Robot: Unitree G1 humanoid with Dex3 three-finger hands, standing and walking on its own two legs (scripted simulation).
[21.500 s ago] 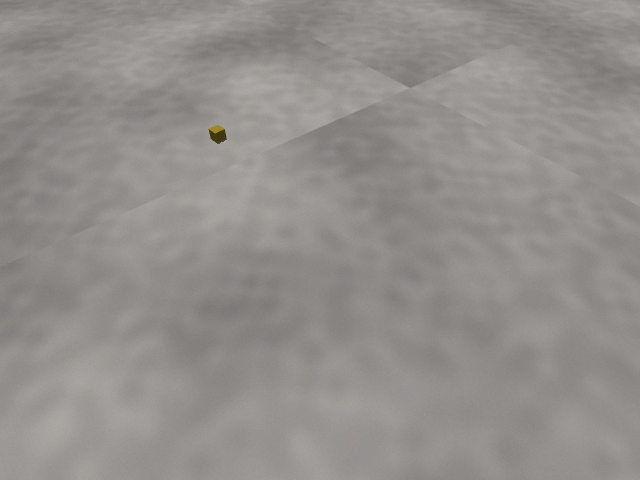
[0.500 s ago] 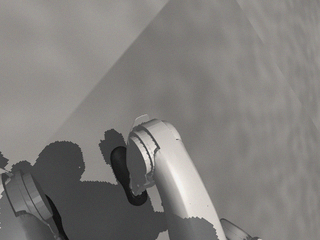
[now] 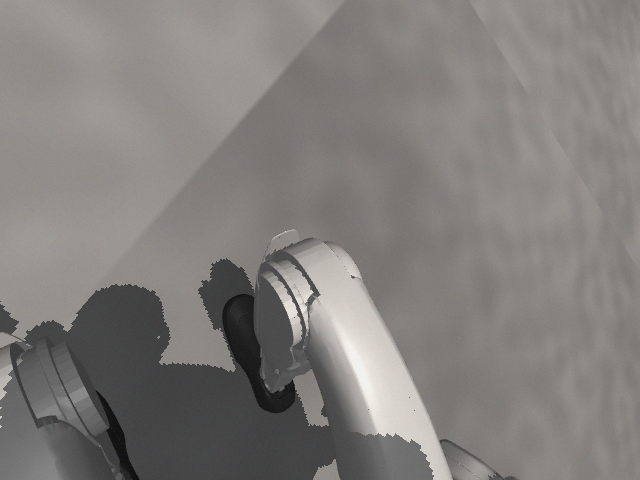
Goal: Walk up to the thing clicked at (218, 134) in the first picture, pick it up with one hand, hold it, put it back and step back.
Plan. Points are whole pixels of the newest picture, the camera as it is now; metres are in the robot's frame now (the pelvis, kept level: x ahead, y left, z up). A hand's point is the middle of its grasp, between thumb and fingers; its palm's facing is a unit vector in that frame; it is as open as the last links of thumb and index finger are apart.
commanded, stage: settle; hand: left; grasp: from above
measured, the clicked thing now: out of the picture +0.43 +0.38 -0.29
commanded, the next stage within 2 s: lift in 0.88 s
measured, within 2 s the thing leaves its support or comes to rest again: leaves its support in 0.38 s
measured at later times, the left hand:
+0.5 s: hand out of the picture +0.43 +0.39 -0.23, palm faces -0.18 -0.36 -0.91, open 8.8 cm
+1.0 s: hand out of the picture +0.43 +0.38 -0.16, palm faces -0.18 -0.35 -0.92, open 8.7 cm
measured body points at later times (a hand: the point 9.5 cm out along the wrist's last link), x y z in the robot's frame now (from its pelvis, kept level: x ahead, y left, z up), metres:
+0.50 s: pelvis +0.01 +0.00 +0.01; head +0.29 +0.13 +0.33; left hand +0.44 +0.40 -0.18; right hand +0.04 -0.25 -0.04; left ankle +0.07 +0.12 -0.29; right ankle +0.14 -0.12 -0.29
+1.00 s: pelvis +0.01 -0.01 +0.01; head +0.26 +0.08 +0.38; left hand +0.43 +0.39 -0.11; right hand +0.07 -0.27 -0.08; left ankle +0.07 +0.12 -0.29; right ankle +0.14 -0.13 -0.29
